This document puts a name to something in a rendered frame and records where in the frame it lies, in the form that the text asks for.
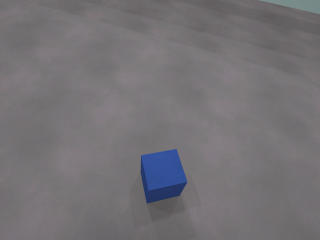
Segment carton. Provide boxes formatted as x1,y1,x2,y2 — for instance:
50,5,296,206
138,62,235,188
140,149,187,203

